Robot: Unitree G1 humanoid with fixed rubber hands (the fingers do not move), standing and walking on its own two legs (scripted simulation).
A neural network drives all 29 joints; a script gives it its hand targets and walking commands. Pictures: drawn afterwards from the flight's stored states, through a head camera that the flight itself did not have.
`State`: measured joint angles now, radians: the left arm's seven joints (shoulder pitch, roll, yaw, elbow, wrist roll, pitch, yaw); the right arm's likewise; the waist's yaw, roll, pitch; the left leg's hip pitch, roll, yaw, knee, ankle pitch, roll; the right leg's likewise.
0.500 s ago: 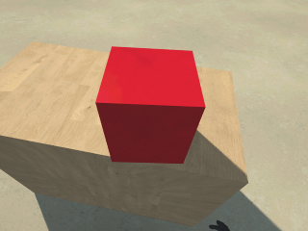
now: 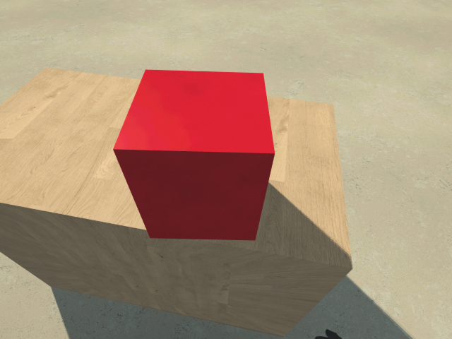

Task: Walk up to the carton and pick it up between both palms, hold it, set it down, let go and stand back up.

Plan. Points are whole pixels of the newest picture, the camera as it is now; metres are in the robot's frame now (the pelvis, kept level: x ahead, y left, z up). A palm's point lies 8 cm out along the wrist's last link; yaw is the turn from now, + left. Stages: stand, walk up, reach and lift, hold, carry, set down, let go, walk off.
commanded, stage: walk up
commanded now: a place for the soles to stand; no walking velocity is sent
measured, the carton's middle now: (203, 160) +0.43 +0.04 +0.09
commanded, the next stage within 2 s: none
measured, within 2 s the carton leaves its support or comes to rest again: neither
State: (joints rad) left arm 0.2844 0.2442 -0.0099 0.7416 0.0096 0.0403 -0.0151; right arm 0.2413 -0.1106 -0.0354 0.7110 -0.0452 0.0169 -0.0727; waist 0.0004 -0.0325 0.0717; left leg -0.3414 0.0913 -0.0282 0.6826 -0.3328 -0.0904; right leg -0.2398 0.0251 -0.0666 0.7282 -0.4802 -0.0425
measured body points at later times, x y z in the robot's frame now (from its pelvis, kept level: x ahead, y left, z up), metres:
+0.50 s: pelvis +0.00 -0.03 +0.00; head +0.08 -0.06 +0.44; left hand +0.06 +0.21 -0.11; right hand +0.18 -0.23 -0.14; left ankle +0.09 +0.02 -0.71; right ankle -0.03 -0.15 -0.63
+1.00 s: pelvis -0.07 +0.09 -0.04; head -0.06 +0.07 +0.41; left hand +0.10 +0.34 -0.10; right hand +0.11 -0.14 -0.14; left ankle -0.07 +0.23 -0.72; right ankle +0.03 -0.16 -0.70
